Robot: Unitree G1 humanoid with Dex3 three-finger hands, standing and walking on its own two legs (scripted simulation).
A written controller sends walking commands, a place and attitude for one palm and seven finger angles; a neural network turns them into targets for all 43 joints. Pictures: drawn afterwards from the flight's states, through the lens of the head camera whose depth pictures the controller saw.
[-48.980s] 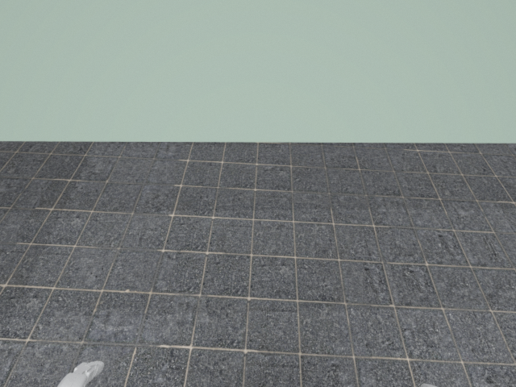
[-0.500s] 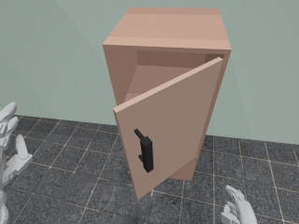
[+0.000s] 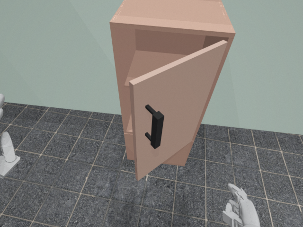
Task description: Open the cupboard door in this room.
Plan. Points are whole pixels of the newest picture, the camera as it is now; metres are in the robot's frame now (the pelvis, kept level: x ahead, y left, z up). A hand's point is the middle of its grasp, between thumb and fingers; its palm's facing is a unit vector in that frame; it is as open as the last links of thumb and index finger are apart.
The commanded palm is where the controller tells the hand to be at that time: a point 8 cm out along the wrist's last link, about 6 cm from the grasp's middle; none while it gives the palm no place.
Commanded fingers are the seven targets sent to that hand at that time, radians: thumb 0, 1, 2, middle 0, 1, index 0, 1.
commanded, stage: step back with the hand held close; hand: left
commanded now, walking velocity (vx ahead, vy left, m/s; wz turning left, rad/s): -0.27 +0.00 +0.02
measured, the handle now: (152, 127) +0.40 +0.02 +0.02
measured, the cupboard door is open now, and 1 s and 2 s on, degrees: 45 45 45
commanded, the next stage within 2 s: stop stepping back and stand still in 0.42 s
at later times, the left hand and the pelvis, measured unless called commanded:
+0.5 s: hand out of the picture +0.10 +0.28 +0.18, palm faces +0.48 -0.78 -0.40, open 7.4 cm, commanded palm +0.03 +0.30 +0.19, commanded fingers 0.00 0.90 0.90 -0.20 -0.30 -0.20 -0.30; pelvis -0.10 +0.00 +0.01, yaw +2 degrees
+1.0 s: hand out of the picture +0.06 +0.21 +0.16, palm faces +0.44 -0.81 -0.40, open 7.4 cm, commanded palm -0.02 +0.25 +0.19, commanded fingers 0.00 0.90 0.90 -0.20 -0.30 -0.20 -0.30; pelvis -0.17 -0.05 +0.00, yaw -2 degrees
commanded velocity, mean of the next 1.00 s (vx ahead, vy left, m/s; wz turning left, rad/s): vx -0.11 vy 0.04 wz -0.05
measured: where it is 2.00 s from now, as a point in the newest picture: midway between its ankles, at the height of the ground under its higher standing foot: outside the picture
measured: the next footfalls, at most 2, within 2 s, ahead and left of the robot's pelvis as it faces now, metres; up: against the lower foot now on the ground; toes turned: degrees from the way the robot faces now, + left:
left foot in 0.28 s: +0.04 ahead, +0.11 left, +0.00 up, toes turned +5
right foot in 0.68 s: -0.18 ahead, -0.13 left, +0.00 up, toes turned -2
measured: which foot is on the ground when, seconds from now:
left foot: down 0.00-0.16, up 0.18-0.26, down 0.28-0.68, up 0.70-0.86, down 0.88-1.00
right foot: down 0.00-0.28, up 0.30-0.66, down 0.68-1.00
